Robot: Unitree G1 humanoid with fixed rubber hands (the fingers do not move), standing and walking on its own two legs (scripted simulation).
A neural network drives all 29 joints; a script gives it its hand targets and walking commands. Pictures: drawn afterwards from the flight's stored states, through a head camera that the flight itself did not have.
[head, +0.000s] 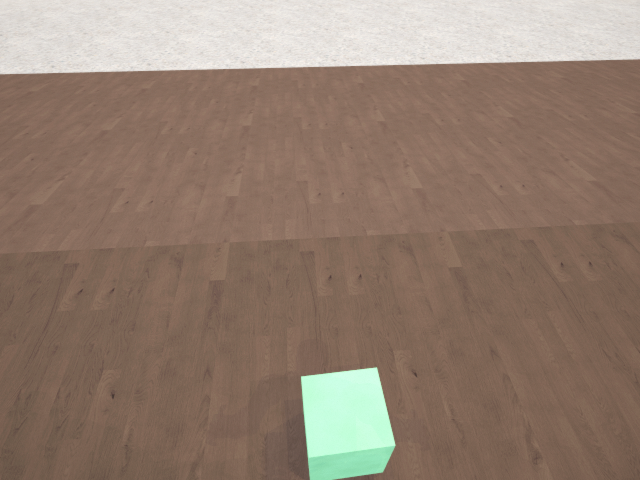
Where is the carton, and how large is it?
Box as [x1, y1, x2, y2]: [301, 368, 395, 479]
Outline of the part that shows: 376,368 301,376 310,479 333,479 381,472 383,470 395,445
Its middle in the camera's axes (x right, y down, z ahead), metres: +0.06 +0.51 +1.08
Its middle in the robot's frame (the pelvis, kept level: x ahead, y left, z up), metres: +0.43 -0.04 -0.66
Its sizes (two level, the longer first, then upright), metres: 0.210 0.200 0.250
